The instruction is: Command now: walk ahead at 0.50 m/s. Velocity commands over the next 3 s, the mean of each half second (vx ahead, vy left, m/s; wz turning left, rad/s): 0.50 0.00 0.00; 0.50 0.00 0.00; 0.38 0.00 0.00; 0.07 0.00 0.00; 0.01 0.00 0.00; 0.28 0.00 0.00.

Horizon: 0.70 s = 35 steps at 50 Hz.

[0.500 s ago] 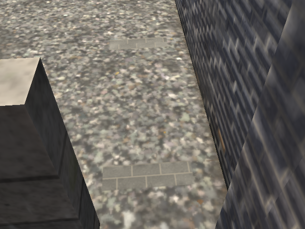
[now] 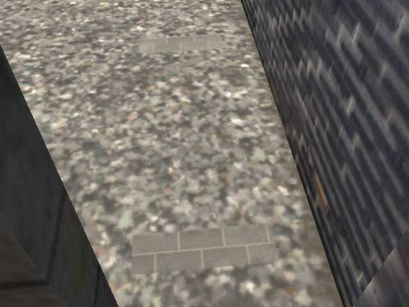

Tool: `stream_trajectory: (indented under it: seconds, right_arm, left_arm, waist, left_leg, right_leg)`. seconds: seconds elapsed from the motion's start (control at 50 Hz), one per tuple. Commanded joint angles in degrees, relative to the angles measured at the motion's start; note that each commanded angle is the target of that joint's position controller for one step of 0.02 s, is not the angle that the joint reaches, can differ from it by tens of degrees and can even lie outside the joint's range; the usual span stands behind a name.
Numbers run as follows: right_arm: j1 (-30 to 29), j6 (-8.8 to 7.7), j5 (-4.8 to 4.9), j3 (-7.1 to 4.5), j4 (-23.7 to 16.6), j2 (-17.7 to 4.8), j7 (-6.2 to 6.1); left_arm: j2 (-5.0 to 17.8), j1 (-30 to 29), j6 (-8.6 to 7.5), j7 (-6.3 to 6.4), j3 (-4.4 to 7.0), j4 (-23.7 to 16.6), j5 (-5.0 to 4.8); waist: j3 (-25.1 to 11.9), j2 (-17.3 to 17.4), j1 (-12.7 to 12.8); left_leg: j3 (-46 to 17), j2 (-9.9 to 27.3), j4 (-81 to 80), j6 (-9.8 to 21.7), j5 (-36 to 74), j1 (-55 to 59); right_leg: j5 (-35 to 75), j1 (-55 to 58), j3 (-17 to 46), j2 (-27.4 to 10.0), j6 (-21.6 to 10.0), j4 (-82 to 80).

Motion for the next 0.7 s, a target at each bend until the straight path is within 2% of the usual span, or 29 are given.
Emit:
stream_trajectory:
  seconds: [0.02, 0.04, 0.06, 0.08, 0.1, 0.12, 0.14, 0.16, 0.18, 0.2, 0.26, 0.3, 0.32, 0.34, 0.36, 0.38, 0.4, 0.42, 0.44, 0.46, 0.48, 0.5, 0.52, 0.54, 0.56, 0.58, 0.62, 0.66, 0.7]
  right_arm:
    - [7.01, -2.05, 0.11, 3.42, 2.94, 5.47, -2.32]
    - [4.06, -2.96, 2.58, 4.45, 1.88, 6.45, -3.21]
    - [5.77, -3.48, 2.23, 4.87, 2.61, 4.12, -3.23]
    - [6.99, -3.84, 0.49, 5.78, 4.04, 2.66, -3.61]
    - [9.77, -4.08, 0.13, 5.34, 5.13, 0.07, -3.74]
    - [10.79, -4.76, 0.95, 6.37, 5.94, 2.76, -4.71]
    - [14.71, -5.15, 1.05, 6.86, 7.26, 3.71, -5.17]
    - [16.96, -5.14, 0.56, 6.97, 8.46, 4.16, -5.19]
    - [14.42, -4.9, 2.02, 7.42, 5.78, 6.57, -5.72]
    - [14.59, -4.21, 1.65, 7.6, 5.52, 5.95, -4.94]
    - [10.49, -2.67, 2.31, 5.37, 3.3, -0.68, -2.61]
    - [11.53, -2.46, 1.73, 4.28, 4.13, -1.32, -1.77]
    - [5.33, -2.28, 0.19, 3.87, 3.5, -2.59, -0.41]
    - [6.74, -1.91, 3.29, 3.25, 3.51, -0.81, -0.21]
    - [9.82, -1.19, 1.3, 2.74, 6.78, -1.9, 1.66]
    - [9.26, -0.67, 0.21, 1.51, 7.22, -3.09, 4.49]
    - [9.72, -1.0, -0.04, 1.01, 6.73, 0.95, 6.76]
    - [3.21, -1.37, 1.39, 1.33, 1.15, 2.8, 7.11]
    - [-4.55, -1.37, 1.23, 1.78, -4.23, 3.87, 6.55]
    - [-10.03, -0.77, 0.77, 1.26, -8.89, 2.85, 5.13]
    - [-14.13, -0.51, -0.79, 1.15, -10.46, 2.67, 3.55]
    - [-13.76, 0.02, -1.6, 1.84, -10.14, 4.35, 2.83]
    - [-10.66, 0.41, -0.3, 1.02, -6.46, 3.71, 2.39]
    - [-10.75, 1.24, -0.84, 1.12, -6.21, 6.28, 2.45]
    - [-6.36, 1.36, -2.55, 1.91, -5.9, 7.0, 3.29]
    - [-7.67, 1.46, -3.41, 2.2, -6.15, 6.52, 3.26]
    - [-16.7, 1.02, -0.6, 2.02, -8.1, 2.45, 2.38]
    - [-17.04, 1.87, 0.25, 1.96, -8.35, 1.65, 2.68]
    - [-20.6, 1.99, -0.87, 0.72, -9.93, -3.63, 1.71]
  left_arm:
    - [-4.69, 7.31, -0.53, -0.6, -2.2, -1.51, 1.06]
    - [-2.59, 5.68, -0.43, -1.97, -1.72, 0.66, 0.45]
    - [-2.62, 1.21, -1.04, -2.75, -1.7, 0.04, 0.66]
    - [-3.89, -1.19, -1.55, -3.69, -2.43, -0.68, 2.26]
    - [-0.96, -1.63, -1.83, -3.84, -1.79, -0.65, 2.14]
    - [1.76, -4.27, -1.3, -3.74, -1.9, -2.48, 3.83]
    - [2.32, -7.71, -1.21, -3.03, -1.7, -2.93, 4.0]
    - [2.38, -10.59, -1.0, -2.03, -2.0, -4.67, 2.92]
    - [3.19, -13.74, -1.48, -1.56, -2.29, -5.13, 1.75]
    - [1.03, -16.57, -1.1, -2.14, -3.07, -6.26, 2.23]
    - [1.22, -17.2, -0.01, -3.19, -3.62, -8.78, 2.2]
    - [2.73, -20.7, -0.09, -2.49, -3.92, -9.79, 1.63]
    - [2.7, -10.58, 0.33, -2.17, -4.15, -7.25, 3.45]
    - [4.49, -1.63, -0.59, -1.68, -3.17, -3.63, 1.67]
    - [6.38, 9.79, -0.6, -1.58, -1.54, 0.43, 1.86]
    - [9.99, 25.13, -0.63, -1.1, 0.85, 5.51, 1.71]
    - [11.95, 31.05, -0.28, -1.95, 1.21, 6.68, 0.71]
    - [12.45, 26.14, -0.61, -2.09, 1.43, 6.07, 0.66]
    - [8.82, 21.37, -0.55, -1.53, 0.36, 5.04, 0.65]
    - [2.45, 13.94, -0.71, -0.71, -0.85, 4.4, 0.81]
    - [-2.85, 8.48, -1.98, -0.13, -2.47, 3.08, 0.26]
    - [-7.59, -1.88, -2.63, 0.8, -4.25, 0.93, 1.73]
    - [-6.91, -6.71, -3.05, 1.37, -4.6, -0.27, 0.01]
    - [-1.39, -5.22, -3.55, 1.27, -3.38, 0.39, -0.97]
    - [0.51, -1.3, -3.27, 2.09, -3.15, 2.02, -0.49]
    - [-0.63, 2.04, -4.33, 3.31, -3.29, 3.15, -0.66]
    - [-1.25, 6.31, -5.05, 5.41, -3.93, 2.75, -0.36]
    - [2.98, 6.35, -3.58, 3.48, -3.33, 3.52, 1.05]
    - [4.71, 7.58, -3.19, 2.6, -2.61, 2.58, 0.02]
  waist:
    - [8.15, 0.26, 4.76]
    - [7.13, -2.71, 3.5]
    - [6.25, -1.3, 1.92]
    - [6.01, -0.76, 2.53]
    - [4.93, -0.18, 1.84]
    - [4.68, 0.76, -0.36]
    - [5.0, 2.84, -2.77]
    - [6.51, 2.44, -4.11]
    - [7.43, -1.33, -5.19]
    - [7.71, 0.22, -5.14]
    - [11.41, 2.94, -5.15]
    - [12.56, 1.95, -7.82]
    - [11.45, 2.99, -1.92]
    - [10.04, -5.68, -0.33]
    - [7.7, -3.87, 3.2]
    - [3.39, -5.21, 8.96]
    - [-9.06, -16.56, 9.0]
    - [-7.43, -11.38, 7.69]
    - [-4.62, -6.19, 7.38]
    - [2.81, -5.69, 4.66]
    - [8.24, 2.09, 2.23]
    - [11.96, 2.75, -2.5]
    - [11.32, 2.18, -4.71]
    - [9.1, -5.96, -4.29]
    - [5.55, -8.61, -5.42]
    - [5.53, -5.38, -2.22]
    - [3.21, 0.47, 3.36]
    - [6.83, -3.83, 0.51]
    - [9.35, -1.6, 2.07]
  left_leg:
    - [-25.3, 15.8, -14.34, 8.87, 6.87, -2.34]
    - [-19.18, 13.54, -13.96, 11.3, 4.44, -11.41]
    - [-16.78, 11.89, -11.67, 12.2, 5.76, -13.24]
    - [-15.98, 10.64, -7.41, 11.75, 4.51, -16.26]
    - [-17.15, 10.94, -6.02, 11.36, 3.07, -13.48]
    - [-19.07, 10.79, -1.42, 10.19, 0.18, -2.47]
    - [-20.55, 10.82, 1.79, 9.61, -1.23, 2.51]
    - [-23.99, 11.75, 3.83, 10.04, -0.39, 5.31]
    - [-21.08, 9.76, 6.55, 10.3, -3.74, -2.0]
    - [-20.13, 8.82, 6.36, 11.1, -8.54, -14.33]
    - [-22.13, 8.5, 5.89, 13.09, -15.3, -18.19]
    - [-29.86, 10.45, 6.87, 14.43, -7.61, -4.99]
    - [-34.83, 12.48, 15.14, 14.63, -2.8, -2.6]
    - [-30.38, 8.62, 22.2, 12.77, -5.17, 0.5]
    - [-25.87, 6.32, 32.9, 11.21, 2.02, -3.39]
    - [-21.64, 2.68, 51.82, 7.22, 9.92, -11.83]
    - [-12.62, -3.61, 80.4, 2.07, -14.57, -31.83]
    - [-9.2, -4.29, 86.03, 2.67, -17.38, -48.33]
    - [-7.89, -1.45, 83.18, 3.08, -13.88, -55.28]
    - [-11.23, 3.55, 71.92, 2.53, -7.41, -60.56]
    - [-11.24, 7.42, 53.73, 3.33, 4.04, -57.32]
    - [-13.89, 13.71, 37.25, 3.35, 16.89, -44.41]
    - [-12.33, 14.24, 22.43, 2.57, 30.09, -26.95]
    - [-8.82, 12.37, 23.93, 1.03, 31.84, -15.61]
    - [-3.71, 8.73, 35.73, -1.04, 30.48, -4.42]
    - [-10.63, 11.96, 23.22, -1.75, 41.78, -16.61]
    - [-9.41, 11.97, 0.75, -4.13, 55.78, -15.83]
    - [-3.63, 9.15, 4.37, -4.93, 49.93, 1.76]
    - [-4.92, 10.75, -2.57, -5.9, 40.89, -3.85]
  right_leg:
    - [20.73, -16.94, 3.02, -8.57, -2.07, -15.42]
    - [31.31, -7.94, 1.18, -7.89, -0.29, -26.99]
    - [34.22, -3.86, -0.34, -8.2, 1.04, -30.16]
    - [38.07, -0.63, -0.34, -7.81, 1.4, -27.07]
    - [34.69, -2.81, -1.2, -6.51, 2.46, -25.39]
    - [43.12, -10.92, 2.88, -7.8, 2.11, -37.13]
    - [43.44, -13.88, 2.35, -7.8, 2.78, -40.1]
    - [42.34, -17.89, 1.91, -8.16, 3.57, -41.93]
    - [54.46, -9.03, -0.81, -7.01, 3.41, -57.38]
    - [55.95, 6.0, -4.45, -5.07, 3.73, -60.48]
    - [43.27, 18.23, -7.49, -1.45, 4.21, -67.85]
    - [35.39, 16.46, -6.34, -1.92, 4.87, -81.33]
    - [36.58, 21.57, -1.2, -4.93, 3.21, -79.57]
    - [34.42, 30.96, -4.63, -3.86, 3.05, -99.58]
    - [43.85, 47.57, -9.29, -2.82, 0.92, -99.72]
    - [43.76, 64.74, -7.61, -4.72, -3.38, -96.41]
    - [50.42, 88.89, 3.48, -14.53, -15.54, -77.1]
    - [39.26, 87.84, 9.22, -18.05, -16.66, -79.96]
    - [25.58, 82.78, 11.92, -20.09, -16.45, -83.7]
    - [-1.16, 70.63, 22.31, -24.21, -15.98, -88.94]
    - [-1.25, 56.31, 14.17, -20.47, -15.28, -89.67]
    - [3.91, 33.52, 12.59, -20.48, -15.56, -91.36]
    - [5.54, 16.24, 6.5, -15.06, -15.09, -91.01]
    - [1.97, 7.33, 3.91, -10.19, -13.56, -89.69]
    - [2.88, -0.67, 4.6, -9.29, -13.68, -88.42]
    - [3.25, 12.75, 4.3, -9.58, -11.84, -82.57]
    - [-2.06, 20.66, 1.83, -7.94, -7.94, -72.43]
    - [-12.62, 5.5, 3.86, -8.77, -9.21, -73.19]
    - [-11.85, 16.29, 9.44, -12.51, -9.87, -65.94]
Next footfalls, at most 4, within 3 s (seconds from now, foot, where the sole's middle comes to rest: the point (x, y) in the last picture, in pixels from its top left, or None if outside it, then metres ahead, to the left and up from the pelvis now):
0.38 right None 0.29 -0.10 -0.94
0.82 left None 0.57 0.19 -1.14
1.24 right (226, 266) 0.86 -0.05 -1.14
1.56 left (175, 231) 1.03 0.18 -1.14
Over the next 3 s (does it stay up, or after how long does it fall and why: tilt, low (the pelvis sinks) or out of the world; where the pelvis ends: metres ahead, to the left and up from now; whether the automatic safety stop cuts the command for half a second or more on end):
stays up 1.09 0.07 -0.36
